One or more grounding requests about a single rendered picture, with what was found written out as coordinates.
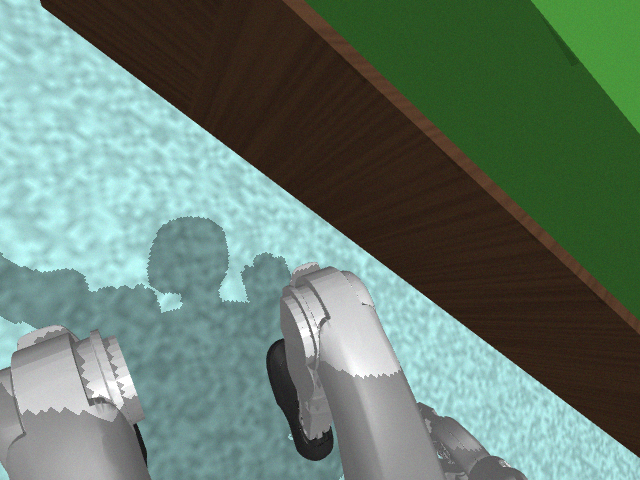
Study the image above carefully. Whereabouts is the right robot hand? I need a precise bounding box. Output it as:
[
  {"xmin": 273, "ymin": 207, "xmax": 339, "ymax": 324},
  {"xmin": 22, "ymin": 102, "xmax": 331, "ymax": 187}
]
[{"xmin": 417, "ymin": 402, "xmax": 491, "ymax": 480}]

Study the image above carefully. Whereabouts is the bed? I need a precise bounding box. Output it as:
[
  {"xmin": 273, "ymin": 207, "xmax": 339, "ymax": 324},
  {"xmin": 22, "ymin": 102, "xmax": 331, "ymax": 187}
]
[{"xmin": 40, "ymin": 0, "xmax": 640, "ymax": 458}]

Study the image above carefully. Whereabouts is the right robot arm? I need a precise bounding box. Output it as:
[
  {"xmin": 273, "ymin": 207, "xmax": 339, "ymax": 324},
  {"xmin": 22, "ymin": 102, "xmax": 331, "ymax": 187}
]
[{"xmin": 468, "ymin": 456, "xmax": 528, "ymax": 480}]

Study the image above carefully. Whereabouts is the right robot foot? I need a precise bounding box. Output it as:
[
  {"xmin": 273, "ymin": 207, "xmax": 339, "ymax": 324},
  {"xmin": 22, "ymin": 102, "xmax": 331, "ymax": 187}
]
[{"xmin": 266, "ymin": 338, "xmax": 333, "ymax": 461}]

